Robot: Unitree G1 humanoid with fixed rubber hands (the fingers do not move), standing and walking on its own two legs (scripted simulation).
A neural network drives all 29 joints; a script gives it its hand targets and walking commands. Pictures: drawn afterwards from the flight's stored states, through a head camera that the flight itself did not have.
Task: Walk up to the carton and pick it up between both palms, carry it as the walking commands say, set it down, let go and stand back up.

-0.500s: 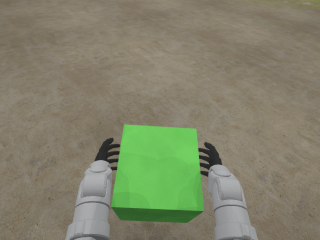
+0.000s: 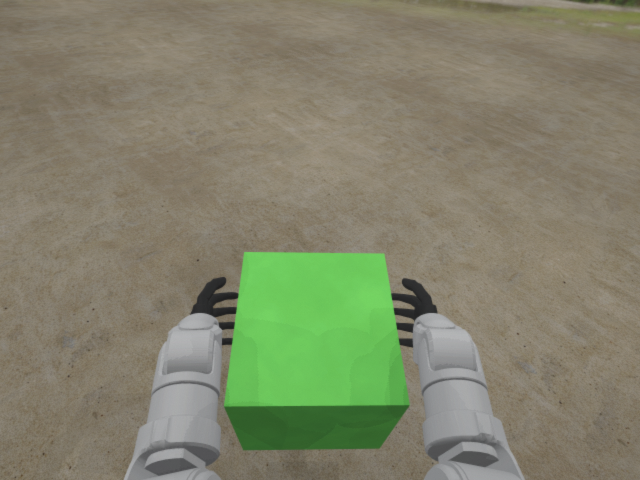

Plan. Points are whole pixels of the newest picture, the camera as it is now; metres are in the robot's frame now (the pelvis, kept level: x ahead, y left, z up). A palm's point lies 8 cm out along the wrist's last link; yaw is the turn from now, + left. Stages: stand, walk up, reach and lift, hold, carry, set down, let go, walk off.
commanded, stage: reach and lift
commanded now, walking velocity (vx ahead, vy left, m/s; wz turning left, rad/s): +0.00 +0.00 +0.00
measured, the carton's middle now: (313, 352) +0.33 -0.01 -0.04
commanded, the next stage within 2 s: hold in 0.64 s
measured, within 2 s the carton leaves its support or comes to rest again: neither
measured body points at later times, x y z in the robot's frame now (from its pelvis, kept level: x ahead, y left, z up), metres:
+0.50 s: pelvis -0.01 -0.01 +0.00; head -0.05 -0.01 +0.45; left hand +0.29 +0.15 +0.04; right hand +0.30 -0.15 +0.04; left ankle +0.01 +0.13 -0.75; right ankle +0.02 -0.14 -0.75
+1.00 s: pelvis +0.00 +0.00 +0.00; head -0.06 +0.00 +0.45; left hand +0.30 +0.15 +0.04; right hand +0.30 -0.15 +0.04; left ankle +0.01 +0.13 -0.75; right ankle +0.02 -0.14 -0.75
